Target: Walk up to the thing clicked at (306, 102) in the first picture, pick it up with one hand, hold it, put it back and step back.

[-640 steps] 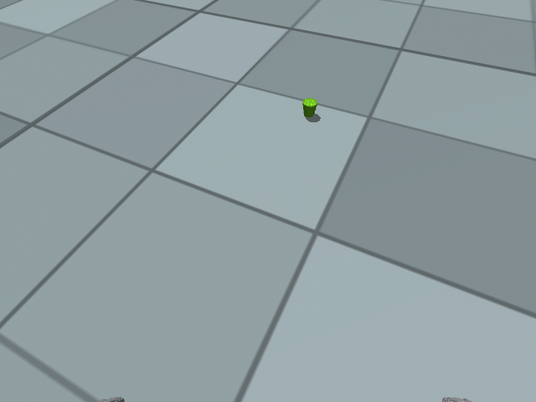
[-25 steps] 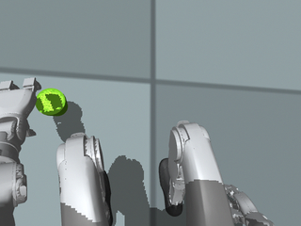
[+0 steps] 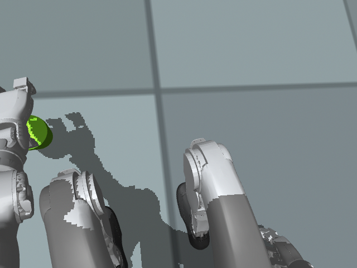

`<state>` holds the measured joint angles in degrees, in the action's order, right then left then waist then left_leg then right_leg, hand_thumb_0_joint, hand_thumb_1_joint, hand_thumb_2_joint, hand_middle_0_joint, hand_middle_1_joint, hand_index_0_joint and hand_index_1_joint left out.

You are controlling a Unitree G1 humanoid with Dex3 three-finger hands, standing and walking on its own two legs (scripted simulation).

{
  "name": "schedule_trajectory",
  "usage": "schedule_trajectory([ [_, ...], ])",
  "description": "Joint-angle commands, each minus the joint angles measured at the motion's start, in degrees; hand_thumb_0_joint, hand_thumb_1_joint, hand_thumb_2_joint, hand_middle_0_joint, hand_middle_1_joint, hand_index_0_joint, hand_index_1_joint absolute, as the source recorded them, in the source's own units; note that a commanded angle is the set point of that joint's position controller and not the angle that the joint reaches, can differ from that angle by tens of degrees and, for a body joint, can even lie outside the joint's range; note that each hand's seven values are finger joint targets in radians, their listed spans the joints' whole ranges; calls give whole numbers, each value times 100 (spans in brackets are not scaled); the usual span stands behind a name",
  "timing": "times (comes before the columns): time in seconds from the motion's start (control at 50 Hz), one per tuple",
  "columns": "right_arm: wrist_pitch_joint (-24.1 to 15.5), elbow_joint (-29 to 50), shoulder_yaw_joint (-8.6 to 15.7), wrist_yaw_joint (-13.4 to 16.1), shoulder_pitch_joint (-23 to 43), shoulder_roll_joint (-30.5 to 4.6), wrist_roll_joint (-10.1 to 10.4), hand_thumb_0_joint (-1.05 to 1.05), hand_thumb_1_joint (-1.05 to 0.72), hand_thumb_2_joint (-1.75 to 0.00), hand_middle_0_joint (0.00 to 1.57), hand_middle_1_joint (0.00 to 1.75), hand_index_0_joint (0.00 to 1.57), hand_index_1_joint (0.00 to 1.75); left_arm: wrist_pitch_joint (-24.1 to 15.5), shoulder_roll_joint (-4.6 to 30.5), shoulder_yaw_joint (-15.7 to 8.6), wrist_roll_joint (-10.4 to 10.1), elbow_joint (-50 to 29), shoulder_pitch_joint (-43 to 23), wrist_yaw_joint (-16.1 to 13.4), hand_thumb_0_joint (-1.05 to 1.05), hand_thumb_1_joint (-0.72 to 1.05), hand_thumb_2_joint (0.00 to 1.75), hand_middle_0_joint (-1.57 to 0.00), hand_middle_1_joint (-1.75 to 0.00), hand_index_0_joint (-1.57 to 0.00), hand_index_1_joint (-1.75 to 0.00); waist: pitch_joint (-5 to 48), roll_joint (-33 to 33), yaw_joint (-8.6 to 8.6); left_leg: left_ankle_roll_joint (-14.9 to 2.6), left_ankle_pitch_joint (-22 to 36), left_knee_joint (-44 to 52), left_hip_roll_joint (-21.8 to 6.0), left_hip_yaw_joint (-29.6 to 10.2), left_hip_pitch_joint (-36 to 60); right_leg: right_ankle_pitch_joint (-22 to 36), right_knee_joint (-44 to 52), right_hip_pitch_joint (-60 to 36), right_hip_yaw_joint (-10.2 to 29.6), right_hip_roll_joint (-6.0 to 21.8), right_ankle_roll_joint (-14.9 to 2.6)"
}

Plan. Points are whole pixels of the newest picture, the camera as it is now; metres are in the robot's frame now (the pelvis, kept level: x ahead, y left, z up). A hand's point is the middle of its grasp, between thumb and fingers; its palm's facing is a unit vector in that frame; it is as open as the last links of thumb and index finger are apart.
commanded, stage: approach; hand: left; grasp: from above
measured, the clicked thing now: (35, 135) +0.44 +0.30 -0.28
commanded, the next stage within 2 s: rest palm in 0.28 s
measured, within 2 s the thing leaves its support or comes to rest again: neither
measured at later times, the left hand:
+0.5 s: hand (19, 133) +0.42 +0.29 -0.18, palm faces -0.44 -0.08 -0.89, open 13.7 cm
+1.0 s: hand (30, 138) +0.42 +0.29 -0.25, palm faces -0.46 -0.13 -0.88, open 13.7 cm
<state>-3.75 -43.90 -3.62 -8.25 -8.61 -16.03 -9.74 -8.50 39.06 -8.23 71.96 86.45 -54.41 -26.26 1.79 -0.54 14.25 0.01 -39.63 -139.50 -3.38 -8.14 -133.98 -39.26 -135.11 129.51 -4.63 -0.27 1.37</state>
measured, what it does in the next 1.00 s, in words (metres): stands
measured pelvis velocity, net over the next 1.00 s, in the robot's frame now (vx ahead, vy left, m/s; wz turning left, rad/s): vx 0.00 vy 0.00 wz -0.04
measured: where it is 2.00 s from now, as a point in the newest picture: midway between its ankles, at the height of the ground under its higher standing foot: (156, 240)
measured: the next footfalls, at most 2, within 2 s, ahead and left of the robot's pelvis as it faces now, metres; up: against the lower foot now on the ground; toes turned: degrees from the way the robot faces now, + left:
none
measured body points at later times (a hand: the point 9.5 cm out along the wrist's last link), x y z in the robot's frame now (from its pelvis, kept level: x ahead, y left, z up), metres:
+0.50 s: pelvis -0.01 +0.00 +0.00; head +0.22 +0.08 +0.38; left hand +0.44 +0.29 -0.13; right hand +0.09 -0.28 -0.10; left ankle +0.07 +0.13 -0.29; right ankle +0.10 -0.12 -0.29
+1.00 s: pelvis +0.00 +0.00 -0.03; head +0.26 +0.08 +0.33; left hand +0.44 +0.30 -0.20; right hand +0.04 -0.26 -0.12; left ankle +0.07 +0.13 -0.29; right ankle +0.10 -0.12 -0.29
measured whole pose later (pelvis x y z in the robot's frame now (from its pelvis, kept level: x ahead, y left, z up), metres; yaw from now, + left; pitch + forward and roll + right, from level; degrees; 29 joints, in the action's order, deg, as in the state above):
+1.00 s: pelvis +0.00 +0.00 -0.03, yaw -2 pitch +30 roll -10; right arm -9.6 -45.5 -7.8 -13.4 -7.1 -16.0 -16.6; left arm -15.0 46.1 -11.4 74.8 94.1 -51.8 -34.3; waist -3.5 3.2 16.2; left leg 0.6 -41.1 -146.4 -2.6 -11.6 -136.3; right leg -40.1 -139.9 130.4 -7.0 -0.8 1.8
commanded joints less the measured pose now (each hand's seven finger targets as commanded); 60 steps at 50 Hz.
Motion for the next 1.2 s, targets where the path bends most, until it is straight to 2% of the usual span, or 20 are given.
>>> schedule_trajectory([
  [0.0,3,186,490,37,-921,-1263,52,0,-90,-89,20,30,20,30,-45,1915,-306,-239,-1242,-896,23,0,-46,93,-5,-114,-11,-108,4138,-1120,-481,-261,1193,1320,276,725,2463,1487,1419,-2628,-279,-187,-243],
  [0.04,26,160,593,35,-937,-1237,80,0,-90,-89,20,30,20,30,-184,1739,-199,-297,-1598,-825,130,0,-47,92,-5,-114,-11,-108,4310,-1229,-503,-231,1120,1375,257,699,2638,1392,1503,-2609,-256,-198,-261],
  [0.14,8,35,796,70,-1185,-1291,150,0,-90,-89,20,30,20,30,-535,996,350,-375,-2247,-1272,269,0,-50,96,-6,-111,-10,-107,4091,-1181,-177,-166,722,1510,237,524,2892,953,1627,-2023,-372,-181,-326],
  [0.24,-61,-124,686,155,-1145,-1300,119,0,-90,-89,20,30,20,30,-651,718,693,-209,-1305,-1744,41,0,-48,97,-6,-110,-10,-105,3379,-937,78,-129,451,1528,242,407,2819,659,1644,-1414,-457,-182,-349],
  [0.28,-113,-158,598,138,-1106,-1299,68,0,-90,-89,20,30,20,30,-645,793,690,-30,-888,-1786,-106,0,-48,98,-6,-110,-10,-106,3270,-1074,57,-108,521,1523,257,419,2793,715,1520,-1325,-488,-178,-367],
  [0.38,-177,-58,474,112,-899,-1355,-17,0,-90,-90,20,30,20,30,-426,1345,243,281,-383,-1578,-495,0,-49,96,-5,-111,-10,-106,3558,-1409,-154,-92,814,1533,277,518,3069,983,1352,-1451,-500,-169,-359],
  [0.46,-259,-11,368,40,-805,-1354,-131,0,-90,-90,20,30,20,30,-226,1182,336,305,344,-1671,-622,0,-49,94,-5,-108,-8,-105,3227,-1314,130,-122,694,1444,266,520,2810,960,1300,-1352,-541,-198,-341],
  [0.62,-421,59,197,-88,-784,-1431,-320,0,-90,-90,20,30,20,30,-386,1761,-1,129,-13,-1566,-724,0,-48,93,-5,-108,-8,-104,3665,-1597,49,-126,911,1120,258,512,2753,1156,1143,-1823,-536,-230,-303],
  [0.68,-486,20,117,-183,-819,-1431,-411,0,-90,-90,20,30,20,30,-484,1682,75,119,86,-1627,-769,0,-47,92,-4,-107,-8,-103,3407,-1482,230,-144,829,971,236,464,2521,1132,1098,-1792,-565,-260,-285],
  [0.72,-513,21,134,-214,-895,-1578,-463,0,-90,-90,20,30,20,30,-563,2260,-354,154,-93,-1506,-866,0,-46,91,-4,-108,-9,-103,3625,-1565,130,-136,983,910,226,450,2618,1262,1021,-1988,-571,-245,-273],
  [0.8,-561,-16,84,-332,-923,-1548,-561,0,-90,-90,20,30,20,30,-626,1961,-241,138,85,-1350,-933,0,-47,92,-4,-107,-8,-102,3350,-1544,250,-135,936,800,204,403,2437,1277,970,-1903,-620,-286,-266],
  [0.86,-560,-87,90,-375,-915,-1591,-605,0,-90,-90,20,30,20,30,-656,2115,-394,168,11,-1077,-1017,0,-45,92,-4,-108,-8,-103,3697,-1768,144,-89,1169,813,195,345,2771,1472,863,-1960,-730,-310,-289],
  [0.9,-596,-99,75,-448,-907,-1586,-659,0,-90,-90,20,30,20,30,-661,1911,-215,210,246,-1196,-1011,0,-43,93,-5,-109,-9,-104,3293,-1598,348,-105,1064,730,186,308,2569,1416,819,-1785,-774,-318,-266],
  [0.92,-585,-188,82,-454,-987,-1640,-662,0,-90,-90,20,30,20,30,-670,2158,-427,225,240,-1140,-1073,0,-43,94,-5,-109,-9,-104,3321,-1691,280,-91,1049,794,188,272,2605,1392,812,-1791,-805,-330,-282],
  [0.94,-596,-115,74,-470,-926,-1640,-663,0,-90,-90,20,30,20,30,-713,2039,-319,209,106,-1216,-1085,0,-44,96,-5,-109,-9,-104,3322,-1793,258,-88,1025,790,188,275,2571,1372,829,-1802,-786,-332,-287],
  [0.98,-582,-203,27,-505,-960,-1615,-688,0,-90,-90,20,30,20,30,-709,2260,-540,266,242,-964,-1170,0,-44,96,-5,-108,-9,-104,3362,-1778,189,-77,1139,786,177,279,2592,1466,792,-1898,-802,-346,-284],
  [1.02,-616,-186,-30,-560,-900,-1591,-729,0,-89,-90,20,30,20,30,-696,2062,-365,320,520,-1118,-1175,0,-43,98,-5,-109,-9,-105,3081,-1654,408,-91,1075,704,172,254,2529,1455,731,-1740,-850,-345,-258],
  [1.08,-702,-197,-39,-613,-806,-1660,-766,0,-89,-90,20,30,20,30,-743,2074,-269,319,561,-1317,-1209,0,-43,97,-5,-109,-9,-105,2838,-1662,472,-97,821,693,177,242,2379,1236,771,-1655,-838,-340,-256],
  [1.14,-750,-206,-46,-646,-755,-1691,-756,0,-89,-89,20,30,20,30,-738,2249,-395,350,463,-1130,-1302,0,-37,95,-7,-111,-12,-105,3055,-1752,325,-69,939,730,166,229,2566,1285,758,-1766,-869,-357,-263],
  [1.18,-788,-169,-105,-695,-714,-1655,-799,0,-89,-89,20,30,20,30,-705,2102,-288,364,633,-1145,-1324,0,-35,96,-8,-110,-13,-104,2960,-1721,438,-74,929,673,167,224,2551,1316,720,-1727,-889,-354,-240],
])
